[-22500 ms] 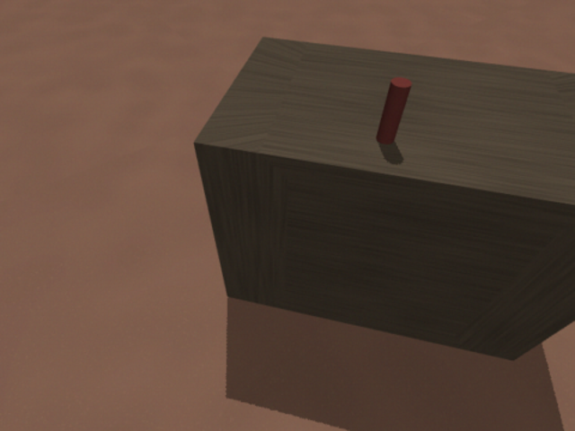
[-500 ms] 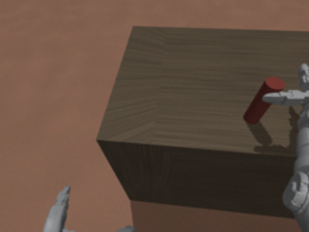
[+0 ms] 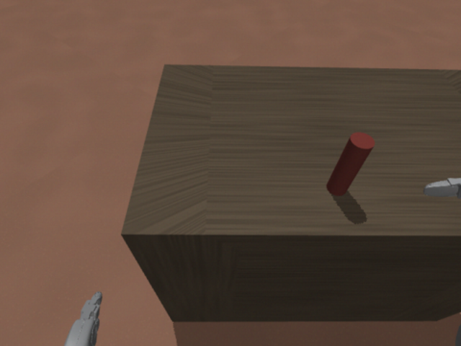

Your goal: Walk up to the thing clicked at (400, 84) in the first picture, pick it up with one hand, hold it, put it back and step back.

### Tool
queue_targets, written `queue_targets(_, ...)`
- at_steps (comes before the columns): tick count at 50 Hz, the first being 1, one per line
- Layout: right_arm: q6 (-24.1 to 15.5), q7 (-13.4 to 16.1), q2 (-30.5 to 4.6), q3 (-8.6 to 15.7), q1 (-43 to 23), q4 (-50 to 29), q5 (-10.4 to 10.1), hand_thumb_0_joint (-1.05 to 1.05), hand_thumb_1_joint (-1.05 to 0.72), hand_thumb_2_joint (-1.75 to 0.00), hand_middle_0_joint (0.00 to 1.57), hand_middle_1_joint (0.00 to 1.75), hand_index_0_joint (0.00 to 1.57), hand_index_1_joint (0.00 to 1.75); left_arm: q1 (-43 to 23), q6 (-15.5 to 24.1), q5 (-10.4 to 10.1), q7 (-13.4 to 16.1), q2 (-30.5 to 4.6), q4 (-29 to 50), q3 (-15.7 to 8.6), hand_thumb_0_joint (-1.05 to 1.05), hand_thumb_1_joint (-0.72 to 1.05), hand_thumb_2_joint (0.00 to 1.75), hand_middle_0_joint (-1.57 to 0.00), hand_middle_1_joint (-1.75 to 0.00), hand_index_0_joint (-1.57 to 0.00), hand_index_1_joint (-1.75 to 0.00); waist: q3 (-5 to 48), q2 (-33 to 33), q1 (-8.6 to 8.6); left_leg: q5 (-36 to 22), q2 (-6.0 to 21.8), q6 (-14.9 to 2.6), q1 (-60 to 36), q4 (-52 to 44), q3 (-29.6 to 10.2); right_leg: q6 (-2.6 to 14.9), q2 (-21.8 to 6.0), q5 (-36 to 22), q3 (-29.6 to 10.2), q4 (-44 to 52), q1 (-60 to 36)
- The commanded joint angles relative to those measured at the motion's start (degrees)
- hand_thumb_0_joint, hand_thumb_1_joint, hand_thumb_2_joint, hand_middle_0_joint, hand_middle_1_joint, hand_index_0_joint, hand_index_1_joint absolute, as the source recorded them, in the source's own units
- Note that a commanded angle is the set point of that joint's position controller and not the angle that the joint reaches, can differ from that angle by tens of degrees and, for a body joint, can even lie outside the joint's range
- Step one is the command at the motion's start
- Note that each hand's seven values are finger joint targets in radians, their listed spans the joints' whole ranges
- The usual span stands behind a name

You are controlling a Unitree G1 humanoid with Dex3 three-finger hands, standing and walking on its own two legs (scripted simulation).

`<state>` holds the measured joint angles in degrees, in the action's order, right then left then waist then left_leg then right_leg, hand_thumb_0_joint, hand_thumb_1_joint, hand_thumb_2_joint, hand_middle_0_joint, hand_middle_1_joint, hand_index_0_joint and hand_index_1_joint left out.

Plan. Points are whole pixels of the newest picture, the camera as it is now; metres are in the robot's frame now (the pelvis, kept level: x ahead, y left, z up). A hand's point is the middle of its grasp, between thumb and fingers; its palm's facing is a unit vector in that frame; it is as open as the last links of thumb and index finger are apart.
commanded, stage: sink last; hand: right
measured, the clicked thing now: (348, 166) +0.44 -0.23 +0.06
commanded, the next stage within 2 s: home in 0.84 s
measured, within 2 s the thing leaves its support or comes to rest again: neither
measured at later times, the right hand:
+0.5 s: hand (441, 294) +0.17 -0.24 +0.14, palm faces +0.36 +0.85 -0.39, open 17.3 cm
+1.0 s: hand out of the picture +0.15 -0.25 +0.14, palm faces +0.39 +0.81 -0.44, open 17.2 cm
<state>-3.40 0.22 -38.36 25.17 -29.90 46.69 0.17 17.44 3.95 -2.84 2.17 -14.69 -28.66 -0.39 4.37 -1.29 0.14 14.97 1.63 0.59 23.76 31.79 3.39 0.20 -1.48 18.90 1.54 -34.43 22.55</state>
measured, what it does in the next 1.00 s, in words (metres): stands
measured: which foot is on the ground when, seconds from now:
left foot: down 0.00-1.00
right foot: down 0.00-1.00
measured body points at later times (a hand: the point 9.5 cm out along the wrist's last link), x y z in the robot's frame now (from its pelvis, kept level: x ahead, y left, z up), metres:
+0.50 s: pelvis -0.01 +0.01 +0.01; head -0.01 +0.03 +0.46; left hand +0.17 +0.26 -0.07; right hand +0.15 -0.28 +0.16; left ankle +0.01 +0.13 -0.73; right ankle -0.02 -0.11 -0.73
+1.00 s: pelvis -0.03 +0.02 +0.01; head -0.03 +0.04 +0.46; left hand +0.14 +0.27 -0.08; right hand +0.13 -0.29 +0.16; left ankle +0.01 +0.13 -0.73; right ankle -0.02 -0.11 -0.73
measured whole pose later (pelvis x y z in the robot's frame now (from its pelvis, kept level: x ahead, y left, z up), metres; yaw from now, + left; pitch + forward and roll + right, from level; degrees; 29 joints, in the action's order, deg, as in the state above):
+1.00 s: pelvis -0.03 +0.02 +0.01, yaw -1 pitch -5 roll -1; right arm -17.0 1.0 -19.3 19.7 25.8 -9.9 -2.7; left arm 14.0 6.6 -1.4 3.0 -12.7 -36.8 -7.6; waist -3.3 -2.5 -3.1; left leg 10.5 2.1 -0.4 8.6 23.6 4.7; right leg -0.7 -0.6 11.5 0.5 -22.0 6.0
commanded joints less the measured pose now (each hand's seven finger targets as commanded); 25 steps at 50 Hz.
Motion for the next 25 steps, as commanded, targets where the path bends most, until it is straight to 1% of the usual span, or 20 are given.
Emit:
queue_targets(1,-3.53,0.87,-12.06,0.21,-6.73,-25.56,-1.75,0.0,0.49,-0.06,0.06,0.05,0.05,0.05,0.11,3.11,-0.18,0.54,-6.85,9.07,-4.4,0.0,-0.54,0.06,-0.06,-0.04,-0.06,-0.05,16.52,-7.74,-1.51,-17.75,-2.18,-2.41,-8.62,-2.49,1.5,-1.06,0.11,-30.48,-0.23,4.01,-13.53)
queue_targets(2,-3.21,0.73,-9.99,-0.24,-1.7,-27.35,-2.23,0.0,0.48,-0.06,0.06,0.05,0.05,0.05,2.47,2.82,-0.2,0.54,-6.99,6.6,-5.43,0.0,-0.54,0.06,-0.06,-0.04,-0.06,-0.05,14.83,-7.31,-1.31,-18.03,-2.38,-2.56,-8.57,-2.62,1.75,-1.21,0.05,-31.04,-0.22,4.53,-13.57)
queue_targets(3,-2.84,0.76,-9.39,0.12,3.54,-31.1,-2.72,0.0,0.49,-0.06,0.06,0.05,0.05,0.05,1.55,2.65,-0.48,0.4,-7.56,7.19,-6.03,0.0,-0.54,0.06,-0.06,-0.04,-0.06,-0.05,12.92,-6.74,-2.08,-16.69,-2.5,-2.59,-9.01,-3.31,2.0,-1.09,0.01,-29.73,-0.25,5.48,-12.65)
queue_targets(4,-2.89,0.9,-8.46,-0.2,5.29,-37.34,-3.08,0.0,0.47,-0.06,0.06,0.05,0.05,0.05,1.24,2.41,-0.57,0.32,-8.02,7.06,-7.03,0.0,-0.54,0.06,-0.06,-0.04,-0.06,-0.05,12.57,-7.27,-1.93,-16.63,-2.42,-2.59,-9.62,-3.6,1.91,-1.08,0.03,-29.13,-0.11,6.11,-12.93)
queue_targets(5,-3.08,1.0,-8.46,0.72,7.79,-43.02,-3.43,0.0,0.47,-0.06,0.06,0.05,0.05,0.05,0.99,2.19,-0.67,0.17,-7.02,6.06,-6.56,0.0,-0.54,0.06,-0.06,-0.05,-0.06,-0.05,11.06,-7.2,-2.65,-16.03,-2.28,-2.46,-10.44,-4.12,1.74,-0.75,0.27,-26.82,0.14,6.67,-11.91)
queue_targets(6,-3.16,1.27,-8.11,1.71,12.64,-46.81,-3.6,0.0,0.47,-0.06,0.06,0.05,0.05,0.05,0.54,1.84,-0.7,0.27,-7.63,5.13,-8.1,0.0,-0.54,0.05,-0.06,-0.05,-0.06,-0.05,9.99,-6.62,-2.89,-16.15,-2.02,-2.31,-11.56,-4.5,1.64,-0.44,0.54,-24.9,0.5,7.28,-11.32)
queue_targets(7,-2.89,1.64,-7.66,2.79,17.77,-48.71,-3.99,0.0,0.49,-0.06,0.06,0.05,0.05,0.05,-0.35,1.63,-0.74,0.39,-7.89,4.13,-8.41,0.0,-0.54,0.06,-0.06,-0.04,-0.06,-0.05,7.53,-5.26,-3.07,-14.53,-2.24,-2.27,-11.93,-5.15,1.97,-0.38,0.36,-23.13,0.18,8.25,-10.02)
queue_targets(8,-3.02,1.88,-5.58,2.34,20.37,-54.05,-4.15,0.0,0.49,-0.06,0.06,0.05,0.05,0.05,-1.17,1.58,-0.57,0.33,-7.43,5.11,-8.38,0.0,-0.54,0.05,-0.06,-0.05,-0.06,-0.05,7.65,-5.68,-2.98,-14.87,-1.98,-2.13,-12.95,-5.51,1.7,-0.25,0.55,-22.61,0.35,8.55,-10.38)
queue_targets(9,-3.85,2.19,-4.93,2.52,20.46,-61.27,-4.47,0.0,0.49,-0.06,0.06,0.05,0.05,0.05,-2.77,1.64,-0.44,0.58,-7.6,6.86,-8.41,0.0,-0.53,0.05,-0.06,-0.05,-0.06,-0.05,8.0,-5.11,-2.9,-14.74,-1.69,-1.9,-14.09,-5.86,1.31,-0.03,0.66,-20.72,0.65,8.92,-10.78)
queue_targets(10,-4.26,2.83,-5.15,3.65,22.93,-64.09,-4.38,0.0,0.49,-0.06,0.06,0.05,0.05,0.05,-3.87,1.73,-0.21,1.1,-8.33,7.92,-9.48,0.0,-0.53,0.05,-0.06,-0.05,-0.06,-0.05,8.92,-3.92,-2.85,-15.19,-1.49,-1.65,-15.27,-6.09,1.29,0.18,0.72,-20.85,0.47,8.97,-11.54)
queue_targets(11,-4.35,3.25,-2.91,3.05,28.67,-63.14,-4.33,0.0,0.51,-0.05,0.06,0.05,0.05,0.05,-4.36,1.6,-0.01,1.4,-7.47,6.87,-8.82,0.0,-0.53,0.05,-0.06,-0.05,-0.06,-0.05,7.54,-3.44,-2.98,-15.2,-1.38,-1.53,-15.91,-6.3,1.25,0.16,0.79,-20.73,0.44,9.26,-11.48)
queue_targets(13,-5.53,3.89,-0.95,2.69,30.86,-69.57,-4.36,0.0,0.51,-0.05,0.06,0.05,0.05,0.05,-7.38,1.66,0.16,2.01,-6.4,10.18,-7.57,0.0,-0.52,0.05,-0.06,-0.05,-0.06,-0.05,7.35,-2.18,-3.26,-14.48,-1.14,-1.32,-16.84,-6.76,1.06,0.38,0.98,-19.56,0.32,9.73,-12.05)
queue_targets(14,-5.95,4.13,0.66,2.28,34.85,-70.0,-4.31,0.0,0.52,-0.05,0.06,0.05,0.05,0.05,-8.25,1.6,0.39,2.55,-7.56,11.01,-9.02,0.0,-0.52,0.04,-0.06,-0.05,-0.06,-0.04,6.34,-1.36,-3.08,-13.79,-1.14,-1.26,-16.88,-6.93,1.21,0.47,0.96,-19.08,0.2,10.01,-12.24)
queue_targets(17,-7.0,3.94,6.21,-0.8,44.32,-73.18,-4.32,0.0,0.53,-0.05,0.06,0.06,0.05,0.06,-4.12,1.52,0.72,2.59,-3.48,7.78,-6.65,0.0,-0.51,0.03,-0.06,-0.05,-0.06,-0.04,1.93,-2.97,-3.15,-10.82,-0.94,-1.35,-15.95,-7.96,1.46,0.53,1.25,-15.96,0.55,11.46,-11.92)
queue_targets(18,-7.33,3.73,7.46,-1.24,47.37,-73.67,-4.37,0.0,0.53,-0.05,0.06,0.06,0.05,0.06,-2.11,1.44,0.81,2.55,-3.6,6.29,-7.39,0.0,-0.5,0.03,-0.06,-0.05,-0.06,-0.04,0.98,-3.56,-2.78,-11.0,-0.84,-1.28,-15.83,-8.24,1.46,0.58,1.43,-16.0,0.78,11.6,-12.02)
queue_targets(20,-7.99,3.12,9.51,-2.91,51.7,-76.4,-4.24,0.0,0.52,-0.05,0.06,0.06,0.05,0.06,-3.08,1.63,0.87,1.98,-2.65,7.87,-6.35,0.0,-0.5,0.03,-0.06,-0.05,-0.07,-0.04,0.58,-2.67,-3.23,-11.45,-0.78,-1.21,-16.45,-8.47,1.66,0.6,1.59,-16.54,0.87,11.91,-12.1)
queue_targets(21,-8.62,2.92,9.27,-2.29,52.49,-78.11,-4.39,0.0,0.53,-0.05,0.06,0.06,0.05,0.06,-2.97,1.74,0.89,1.93,-3.13,7.6,-7.17,0.0,-0.5,0.03,-0.06,-0.05,-0.07,-0.04,0.14,-2.17,-2.98,-11.58,-0.63,-1.03,-16.28,-8.67,1.6,0.72,1.7,-16.31,1.01,11.81,-12.42)
queue_targets(22,-8.75,2.79,9.37,-2.2,54.03,-78.19,-4.45,0.0,0.51,-0.05,0.06,0.06,0.05,0.06,-2.99,1.83,0.91,2.08,-5.42,7.4,-9.59,0.0,-0.5,0.03,-0.06,-0.05,-0.07,-0.04,-1.01,-1.23,-2.53,-10.73,-0.64,-0.96,-15.74,-9.08,1.72,0.84,1.75,-15.35,0.94,12.4,-12.24)
queue_targets(23,-8.98,2.62,9.08,-1.6,55.72,-78.45,-4.48,0.0,0.51,-0.05,0.06,0.06,0.05,0.06,-2.38,1.94,1.11,2.02,-5.81,6.23,-10.34,0.0,-0.5,0.03,-0.06,-0.05,-0.07,-0.05,-1.86,-1.07,-2.5,-10.17,-0.52,-0.83,-15.66,-9.38,1.82,1.0,1.84,-14.68,0.83,12.53,-12.18)
queue_targets(25,-9.53,2.55,8.73,-1.5,50.85,-81.29,-4.39,0.0,0.51,-0.05,0.06,0.06,0.06,0.06,-3.86,2.66,1.22,2.29,-7.04,6.6,-12.28,0.0,-0.5,0.03,-0.06,-0.05,-0.07,-0.05,-3.35,-1.44,-1.02,-6.86,-0.41,-0.76,-13.59,-10.3,1.61,1.16,1.76,-10.94,0.57,13.71,-13.28)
